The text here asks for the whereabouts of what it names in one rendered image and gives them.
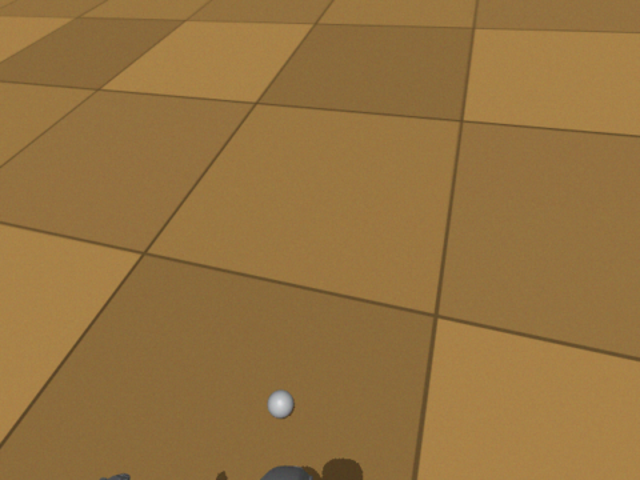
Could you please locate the ball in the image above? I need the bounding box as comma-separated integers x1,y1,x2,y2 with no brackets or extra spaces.
267,390,294,418

